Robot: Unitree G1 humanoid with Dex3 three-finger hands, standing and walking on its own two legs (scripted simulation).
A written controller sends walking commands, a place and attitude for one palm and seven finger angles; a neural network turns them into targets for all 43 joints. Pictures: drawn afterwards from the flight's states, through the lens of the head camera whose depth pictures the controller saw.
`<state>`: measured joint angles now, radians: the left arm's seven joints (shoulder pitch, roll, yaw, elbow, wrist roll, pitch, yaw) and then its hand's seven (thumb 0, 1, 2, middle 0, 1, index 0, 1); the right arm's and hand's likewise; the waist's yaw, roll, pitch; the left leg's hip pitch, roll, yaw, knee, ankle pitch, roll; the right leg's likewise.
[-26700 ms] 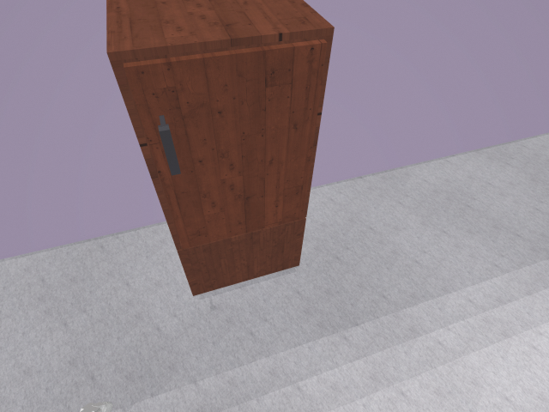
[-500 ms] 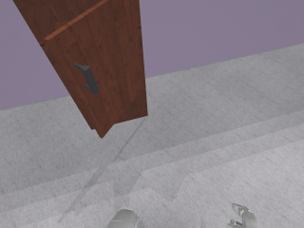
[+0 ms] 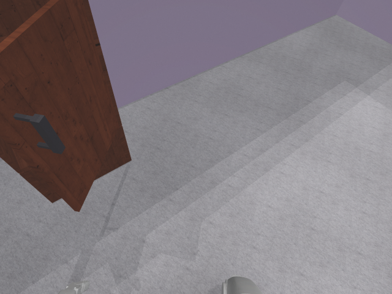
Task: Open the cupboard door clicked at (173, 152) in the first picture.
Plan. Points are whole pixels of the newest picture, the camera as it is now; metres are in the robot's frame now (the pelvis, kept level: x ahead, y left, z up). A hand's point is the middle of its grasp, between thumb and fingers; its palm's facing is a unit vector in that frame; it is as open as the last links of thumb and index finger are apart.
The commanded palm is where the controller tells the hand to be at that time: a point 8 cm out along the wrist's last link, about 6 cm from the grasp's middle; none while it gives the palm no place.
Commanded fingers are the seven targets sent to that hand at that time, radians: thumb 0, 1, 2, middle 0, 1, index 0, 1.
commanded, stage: walk to a spot facing it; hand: left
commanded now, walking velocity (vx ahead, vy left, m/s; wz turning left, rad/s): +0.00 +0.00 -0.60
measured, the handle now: (40, 133) +0.42 +0.39 +0.00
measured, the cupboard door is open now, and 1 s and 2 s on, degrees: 43 43 43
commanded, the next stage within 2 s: turn to face it in 1.98 s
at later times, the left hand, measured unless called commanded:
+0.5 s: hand (134, 278) +0.16 +0.15 -0.17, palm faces -0.25 -0.95 -0.18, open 7.3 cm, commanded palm none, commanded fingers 0.00 0.90 0.90 -0.20 -0.30 -0.20 -0.30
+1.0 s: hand (208, 182) +0.43 -0.02 -0.18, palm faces -0.64 -0.76 -0.13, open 7.3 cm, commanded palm none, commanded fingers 0.00 0.90 0.90 -0.20 -0.30 -0.20 -0.30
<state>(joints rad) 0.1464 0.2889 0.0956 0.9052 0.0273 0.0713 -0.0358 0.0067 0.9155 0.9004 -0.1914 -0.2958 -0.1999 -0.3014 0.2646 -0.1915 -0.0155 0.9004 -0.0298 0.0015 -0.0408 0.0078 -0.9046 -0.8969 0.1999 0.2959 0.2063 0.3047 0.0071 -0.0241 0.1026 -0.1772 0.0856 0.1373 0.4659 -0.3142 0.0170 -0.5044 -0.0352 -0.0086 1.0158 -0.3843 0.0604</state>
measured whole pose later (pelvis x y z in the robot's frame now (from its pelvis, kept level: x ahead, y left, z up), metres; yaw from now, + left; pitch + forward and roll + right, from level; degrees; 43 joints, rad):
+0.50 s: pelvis +0.05 -0.02 -0.01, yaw -17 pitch +1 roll +0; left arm 0.24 0.19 0.06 0.92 0.03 0.02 -0.02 0.01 0.91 0.90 -0.20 -0.30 -0.21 -0.30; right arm 0.18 -0.21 -0.06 0.89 -0.02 0.02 0.00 0.01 -0.91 -0.90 0.20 0.30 0.20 0.30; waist 0.01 -0.02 0.07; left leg -0.43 0.05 0.03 0.80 -0.40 -0.07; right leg -0.21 0.05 0.11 0.49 -0.30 -0.02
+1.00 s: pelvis +0.21 -0.07 -0.02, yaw -36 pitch +1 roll -1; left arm 0.05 0.20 0.06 0.93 0.03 0.03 -0.07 0.01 0.92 0.90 -0.19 -0.30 -0.20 -0.30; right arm 0.53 -0.15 0.00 1.04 -0.04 -0.06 -0.03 0.01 -0.91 -0.90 0.20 0.30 0.20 0.30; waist -0.06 -0.01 0.10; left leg 0.08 0.10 0.33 0.38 -0.45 -0.05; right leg -0.59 -0.02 -0.14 0.79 -0.22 -0.06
